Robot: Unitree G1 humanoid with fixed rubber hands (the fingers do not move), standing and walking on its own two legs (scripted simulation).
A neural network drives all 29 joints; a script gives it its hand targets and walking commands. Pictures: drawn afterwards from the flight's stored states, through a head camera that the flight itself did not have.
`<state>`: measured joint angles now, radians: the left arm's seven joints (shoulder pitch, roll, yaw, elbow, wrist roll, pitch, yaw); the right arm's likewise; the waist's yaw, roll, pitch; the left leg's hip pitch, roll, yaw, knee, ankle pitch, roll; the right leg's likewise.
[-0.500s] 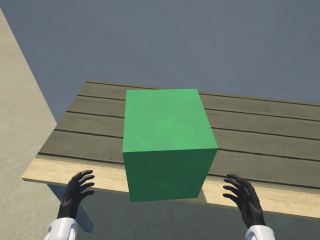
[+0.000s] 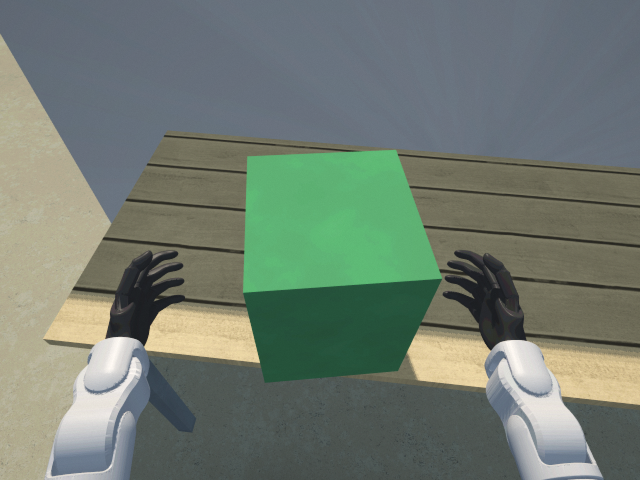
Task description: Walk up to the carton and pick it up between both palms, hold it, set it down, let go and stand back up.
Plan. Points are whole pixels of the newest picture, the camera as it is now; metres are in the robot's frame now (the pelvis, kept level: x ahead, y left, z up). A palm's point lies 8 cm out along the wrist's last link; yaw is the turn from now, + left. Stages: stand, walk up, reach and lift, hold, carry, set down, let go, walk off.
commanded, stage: reach and lift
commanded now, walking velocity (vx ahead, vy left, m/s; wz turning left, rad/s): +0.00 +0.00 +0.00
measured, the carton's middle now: (327, 271) +0.37 +0.03 +0.02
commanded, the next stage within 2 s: none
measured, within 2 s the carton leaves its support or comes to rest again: neither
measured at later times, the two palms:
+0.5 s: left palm (131, 260) +0.29 +0.25 +0.13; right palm (496, 251) +0.35 -0.16 +0.12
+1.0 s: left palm (127, 183) +0.35 +0.26 +0.18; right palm (493, 174) +0.42 -0.15 +0.18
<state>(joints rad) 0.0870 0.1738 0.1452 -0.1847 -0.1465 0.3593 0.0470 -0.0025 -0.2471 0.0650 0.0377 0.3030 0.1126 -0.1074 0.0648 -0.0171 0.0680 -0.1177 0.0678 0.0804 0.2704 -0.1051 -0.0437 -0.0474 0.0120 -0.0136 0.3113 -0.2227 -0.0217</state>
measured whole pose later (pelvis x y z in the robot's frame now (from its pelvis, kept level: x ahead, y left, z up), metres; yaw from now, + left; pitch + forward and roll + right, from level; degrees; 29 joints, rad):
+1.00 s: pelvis -0.01 +0.00 +0.00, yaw +0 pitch +3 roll +0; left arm -0.61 0.29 0.25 0.06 -0.14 0.77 0.09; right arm -0.77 -0.40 0.13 0.46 0.51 0.40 -0.13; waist 0.06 -0.02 -0.01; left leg -0.25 0.09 0.08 0.33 -0.11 -0.05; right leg -0.17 0.03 -0.01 0.34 -0.21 -0.02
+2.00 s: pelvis +0.00 +0.00 -0.01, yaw +1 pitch +9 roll -1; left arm -0.62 0.12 0.21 0.77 0.00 0.00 0.07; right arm -0.79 -0.22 0.07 1.07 0.27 -0.12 -0.07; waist 0.10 -0.03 -0.10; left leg -0.42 0.09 0.05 0.40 -0.13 -0.04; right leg -0.31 0.03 -0.04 0.37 -0.22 -0.02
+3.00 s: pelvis -0.01 +0.01 +0.00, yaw -1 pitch +6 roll +0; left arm -0.66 -0.14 0.49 0.65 0.37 -0.01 0.05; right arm -0.79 -0.02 -0.32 0.99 -0.21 -0.13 -0.04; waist 0.08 -0.05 -0.01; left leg -0.31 0.08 0.08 0.30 -0.09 -0.03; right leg -0.23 0.02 0.00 0.31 -0.18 -0.01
